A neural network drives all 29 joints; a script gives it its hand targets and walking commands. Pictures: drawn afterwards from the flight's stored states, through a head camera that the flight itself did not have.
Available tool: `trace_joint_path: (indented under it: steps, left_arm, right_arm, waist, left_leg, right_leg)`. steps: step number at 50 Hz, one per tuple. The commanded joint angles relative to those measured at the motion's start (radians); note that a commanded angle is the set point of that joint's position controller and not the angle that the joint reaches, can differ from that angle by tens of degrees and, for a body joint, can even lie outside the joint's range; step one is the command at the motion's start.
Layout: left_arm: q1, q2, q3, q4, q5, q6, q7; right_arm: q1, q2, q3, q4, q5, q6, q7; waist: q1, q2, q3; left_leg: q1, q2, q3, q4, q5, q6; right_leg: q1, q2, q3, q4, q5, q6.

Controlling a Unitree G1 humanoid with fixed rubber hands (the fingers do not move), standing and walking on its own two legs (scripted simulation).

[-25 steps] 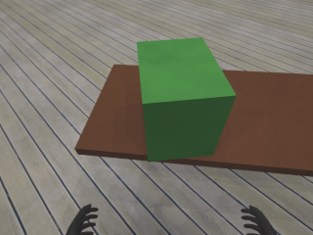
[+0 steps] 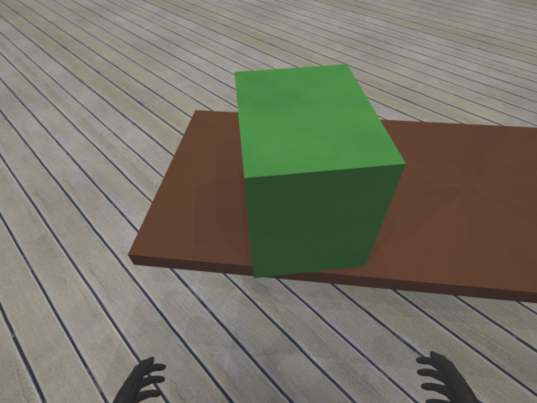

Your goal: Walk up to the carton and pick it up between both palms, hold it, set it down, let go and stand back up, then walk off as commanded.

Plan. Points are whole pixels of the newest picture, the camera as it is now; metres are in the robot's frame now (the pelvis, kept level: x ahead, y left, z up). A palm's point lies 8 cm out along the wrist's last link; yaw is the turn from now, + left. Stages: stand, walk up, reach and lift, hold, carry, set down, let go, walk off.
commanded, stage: stand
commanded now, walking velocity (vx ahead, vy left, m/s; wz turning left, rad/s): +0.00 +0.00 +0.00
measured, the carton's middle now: (300, 170) +0.52 -0.03 +0.05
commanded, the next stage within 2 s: walk up in 0.44 s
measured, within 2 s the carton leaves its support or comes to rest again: neither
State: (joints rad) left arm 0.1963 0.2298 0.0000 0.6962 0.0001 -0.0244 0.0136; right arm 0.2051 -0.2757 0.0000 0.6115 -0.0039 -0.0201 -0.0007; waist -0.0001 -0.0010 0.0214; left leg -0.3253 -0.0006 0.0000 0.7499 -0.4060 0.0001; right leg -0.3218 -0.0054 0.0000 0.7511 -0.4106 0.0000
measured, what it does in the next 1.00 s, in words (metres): lifts its left foot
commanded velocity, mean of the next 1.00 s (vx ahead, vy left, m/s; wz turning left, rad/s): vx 0.00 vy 0.00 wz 0.00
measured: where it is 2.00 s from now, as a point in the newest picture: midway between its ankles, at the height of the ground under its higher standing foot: outside the picture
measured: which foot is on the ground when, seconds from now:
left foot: down 0.00-0.86, up 0.88-1.00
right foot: down 0.00-1.00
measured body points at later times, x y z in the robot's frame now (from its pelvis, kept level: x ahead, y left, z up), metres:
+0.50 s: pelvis +0.00 +0.00 +0.00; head +0.01 +0.00 +0.45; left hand +0.14 +0.25 -0.10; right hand +0.16 -0.26 -0.08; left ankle +0.00 +0.12 -0.71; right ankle -0.01 -0.12 -0.71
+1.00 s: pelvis +0.04 -0.05 +0.00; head +0.06 -0.06 +0.44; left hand +0.17 +0.23 -0.10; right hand +0.13 -0.34 -0.10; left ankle +0.04 +0.11 -0.67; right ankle +0.03 -0.12 -0.71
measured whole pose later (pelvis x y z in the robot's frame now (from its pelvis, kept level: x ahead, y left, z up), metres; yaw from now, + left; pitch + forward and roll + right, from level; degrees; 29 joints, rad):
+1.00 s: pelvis +0.04 -0.05 +0.00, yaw -2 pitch +1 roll +2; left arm 0.23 0.33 0.00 0.73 0.00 -0.08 -0.02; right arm 0.34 -0.39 0.00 0.61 0.00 -0.08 0.00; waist 0.00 -0.01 0.03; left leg -0.51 0.02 0.00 1.07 -0.44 0.00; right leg -0.39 0.03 -0.01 0.82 -0.44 -0.06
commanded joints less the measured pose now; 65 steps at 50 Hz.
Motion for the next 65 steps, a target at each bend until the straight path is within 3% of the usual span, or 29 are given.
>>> trace_joint_path:
  steps: [1,3,9,10,19,31,32,33,34,35,36,37,40,41,42,43,44,45,46,48,51,53,56,58,61,62,63,64,65]
  left_arm:
    - [-0.115,0.295,0.098,-0.067,0.034,-0.035,0.005]
    - [-0.095,0.297,0.097,-0.056,0.026,-0.044,0.001]
    - [-0.078,0.291,0.092,-0.042,0.021,-0.040,0.002]
    - [-0.111,0.282,0.094,-0.048,0.026,-0.043,0.003]
    - [-0.089,0.287,0.088,-0.039,0.014,-0.036,0.001]
    - [-0.099,0.308,0.093,-0.032,0.026,-0.037,0.003]
    - [-0.001,0.359,0.125,-0.057,0.039,-0.043,-0.023]
    - [-0.037,0.341,0.129,-0.066,0.041,-0.041,-0.033]
    - [-0.063,0.329,0.126,-0.085,0.049,-0.041,-0.040]
    - [-0.099,0.323,0.125,-0.103,0.053,-0.038,-0.044]
    - [-0.122,0.338,0.125,-0.115,0.054,-0.041,-0.045]
    - [-0.126,0.327,0.124,-0.118,0.059,-0.053,-0.049]
    - [-0.021,0.317,0.123,-0.090,0.053,-0.076,-0.059]
    - [0.085,0.298,0.132,-0.064,0.048,-0.083,-0.060]
    - [0.210,0.316,0.143,-0.008,0.047,-0.093,-0.052]
    - [0.347,0.401,0.170,0.024,0.065,-0.097,-0.042]
    - [0.281,0.491,0.173,0.002,0.044,-0.094,-0.028]
    - [0.235,0.480,0.169,-0.017,0.033,-0.082,-0.026]
    - [0.193,0.464,0.163,-0.019,0.022,-0.082,-0.023]
    - [0.202,0.418,0.146,-0.006,0.011,-0.079,-0.004]
    - [0.218,0.379,0.132,-0.018,0.017,-0.062,0.015]
    - [0.203,0.388,0.127,-0.029,0.029,-0.059,0.023]
    - [0.188,0.399,0.124,-0.028,0.020,-0.061,0.032]
    - [0.137,0.402,0.121,-0.038,0.016,-0.054,0.034]
    - [0.011,0.388,0.109,-0.048,0.006,-0.045,0.024]
    - [0.008,0.344,0.101,-0.060,0.006,-0.044,0.021]
    - [0.020,0.295,0.087,-0.067,-0.007,-0.047,0.015]
    - [0.059,0.312,0.096,-0.049,-0.007,-0.030,0.017]
    - [0.056,0.362,0.110,-0.028,0.010,-0.017,0.015]
  right_arm:
    - [-0.056,-0.235,-0.095,-0.009,-0.030,-0.044,-0.014]
    - [-0.051,-0.246,-0.093,-0.001,-0.028,-0.045,-0.017]
    - [-0.055,-0.264,-0.104,-0.004,-0.028,-0.048,-0.017]
    - [-0.048,-0.247,-0.100,-0.005,-0.026,-0.047,-0.018]
    - [-0.070,-0.264,-0.103,-0.008,-0.026,-0.051,-0.019]
    - [-0.069,-0.255,-0.102,-0.002,-0.027,-0.045,-0.020]
    - [0.097,-0.348,-0.128,0.010,-0.028,-0.073,0.000]
    - [0.163,-0.369,-0.140,0.043,-0.039,-0.085,0.003]
    - [0.218,-0.417,-0.156,0.059,-0.037,-0.087,0.002]
    - [0.229,-0.447,-0.169,0.058,-0.046,-0.094,0.000]
    - [0.246,-0.447,-0.172,0.053,-0.045,-0.103,-0.004]
    - [0.267,-0.457,-0.172,0.046,-0.050,-0.107,-0.006]
    - [0.190,-0.422,-0.156,0.002,-0.043,-0.106,-0.002]
    - [0.107,-0.401,-0.150,-0.020,-0.036,-0.100,0.001]
    - [0.032,-0.337,-0.123,-0.048,-0.033,-0.094,0.003]
    - [0.010,-0.238,-0.094,-0.072,-0.024,-0.092,0.004]
    - [0.040,-0.241,-0.087,-0.073,-0.008,-0.086,-0.005]
    - [0.050,-0.323,-0.104,-0.068,-0.022,-0.076,-0.014]
    - [0.075,-0.339,-0.101,-0.052,-0.019,-0.072,-0.012]
    - [0.104,-0.301,-0.099,-0.021,-0.018,-0.068,-0.009]
    - [0.104,-0.288,-0.107,-0.031,-0.026,-0.051,-0.012]
    - [0.105,-0.285,-0.105,-0.044,-0.030,-0.045,-0.021]
    - [0.079,-0.287,-0.100,-0.038,-0.027,-0.042,-0.030]
    - [0.094,-0.294,-0.105,-0.024,-0.029,-0.043,-0.034]
    - [0.187,-0.268,-0.105,0.025,-0.034,-0.050,-0.034]
    - [0.252,-0.291,-0.114,0.035,-0.052,-0.063,-0.036]
    - [0.279,-0.358,-0.129,0.025,-0.061,-0.067,-0.042]
    - [0.178,-0.379,-0.121,-0.007,-0.039,-0.068,-0.034]
    - [0.141,-0.386,-0.118,-0.001,-0.036,-0.071,-0.027]
  waist:
    - [-0.021,-0.019,0.019]
    - [0.003,-0.040,-0.003]
    - [0.004,-0.010,-0.007]
    - [0.002,-0.064,-0.024]
    - [0.009,-0.004,0.006]
    - [0.000,-0.040,0.008]
    - [-0.027,-0.097,-0.042]
    - [-0.061,-0.002,0.042]
    - [-0.089,0.090,0.072]
    - [-0.095,0.126,0.131]
    - [-0.103,0.051,0.151]
    - [-0.098,0.050,0.114]
    - [-0.025,0.055,0.016]
    - [0.054,0.063,-0.030]
    - [0.126,-0.011,-0.038]
    - [0.187,-0.268,-0.062]
    - [0.115,-0.378,-0.006]
    - [0.087,-0.199,-0.010]
    - [0.053,-0.108,0.011]
    - [0.052,-0.162,0.025]
    - [0.051,-0.192,-0.004]
    - [0.042,-0.149,-0.022]
    - [0.044,-0.092,-0.013]
    - [0.032,-0.116,-0.003]
    - [-0.053,-0.046,-0.033]
    - [-0.075,0.005,-0.058]
    - [-0.088,0.175,-0.102]
    - [-0.012,0.185,-0.034]
    - [-0.007,0.148,0.021]
  left_leg:
    - [-0.006,0.089,-0.069,-0.159,0.214,0.069]
    - [-0.007,0.093,-0.088,-0.172,0.242,0.082]
    - [0.005,0.095,-0.081,-0.159,0.247,0.084]
    - [0.027,0.093,-0.072,-0.157,0.270,0.076]
    - [0.016,0.093,-0.088,-0.173,0.269,0.080]
    - [0.028,0.105,-0.074,-0.153,0.244,0.079]
    - [0.055,0.092,-0.139,-0.163,-0.126,0.127]
    - [0.124,0.134,-0.247,-0.270,-0.328,0.157]
    - [0.185,0.247,-0.397,-0.411,-0.497,0.213]
    - [0.206,0.370,-0.544,-0.501,-0.478,0.274]
    - [0.248,0.403,-0.584,-0.516,-0.386,0.303]
    - [0.276,0.425,-0.605,-0.483,-0.246,0.334]
    - [0.198,0.386,-0.403,-0.303,0.182,0.309]
    - [0.083,0.335,-0.287,-0.221,0.246,0.246]
    - [-0.103,0.220,-0.103,0.008,0.360,0.163]
    - [-0.335,0.067,-0.002,0.385,0.243,0.081]
    - [-0.522,-0.058,0.012,0.426,-0.129,0.025]
    - [-0.520,-0.013,-0.054,0.427,-0.156,0.040]
    - [-0.500,0.014,-0.067,0.449,-0.121,0.031]
    - [-0.451,0.041,-0.033,0.399,-0.043,0.034]
    - [-0.431,0.032,0.014,0.354,0.004,0.055]
    - [-0.435,0.052,0.007,0.316,0.036,0.063]
    - [-0.399,0.076,0.002,0.257,0.059,0.080]
    - [-0.326,0.083,0.008,0.188,0.065,0.081]
    - [0.037,0.040,0.048,-0.086,0.236,0.096]
    - [0.150,0.057,-0.009,-0.171,0.260,0.115]
    - [0.201,0.255,-0.353,-0.300,0.215,0.200]
    - [0.064,0.388,-0.545,-0.399,0.057,0.297]
    - [-0.051,0.399,-0.550,-0.404,-0.033,0.316]
  right_leg:
    - [-0.021,-0.076,0.102,-0.155,0.257,-0.084]
    - [0.004,-0.079,0.093,-0.147,0.251,-0.079]
    - [0.002,-0.084,0.114,-0.138,0.285,-0.086]
    - [-0.001,-0.083,0.099,-0.140,0.286,-0.083]
    - [-0.006,-0.080,0.108,-0.125,0.323,-0.078]
    - [-0.018,-0.089,0.112,-0.150,0.296,-0.088]
    - [-0.075,-0.045,0.177,-0.121,-0.072,-0.125]
    - [-0.249,-0.028,0.149,-0.058,-0.248,-0.106]
    - [-0.382,0.009,0.035,0.087,-0.224,-0.072]
    - [-0.492,-0.015,-0.006,0.271,-0.162,-0.044]
    - [-0.559,-0.039,0.037,0.297,-0.154,-0.032]
    - [-0.566,-0.062,0.059,0.310,-0.172,-0.032]
    - [-0.326,-0.065,0.049,0.075,-0.232,-0.065]
    - [-0.116,-0.042,0.020,-0.093,-0.079,-0.083]
    - [0.153,-0.003,0.023,-0.274,-0.019,-0.088]
    - [0.343,-0.144,0.346,-0.417,0.021,-0.105]
    - [0.389,-0.288,0.648,-0.487,0.280,-0.124]
    - [0.350,-0.339,0.679,-0.419,0.336,-0.198]
    - [0.336,-0.334,0.628,-0.354,0.523,-0.190]
    - [0.321,-0.235,0.394,-0.270,0.943,-0.100]
    - [0.306,-0.173,0.300,-0.208,1.064,-0.052]
    - [0.276,-0.192,0.313,-0.178,0.992,-0.114]
    - [0.212,-0.224,0.341,-0.131,0.919,-0.153]
    - [0.131,-0.218,0.319,-0.118,0.830,-0.150]
    - [-0.090,-0.158,0.208,-0.044,0.579,-0.137]
    - [-0.158,-0.105,0.142,0.080,0.517,-0.115]
    - [-0.265,0.000,0.063,0.276,0.246,-0.051]
    - [-0.281,0.046,0.010,0.346,-0.215,-0.016]
    - [-0.212,0.010,0.074,0.350,-0.272,-0.023]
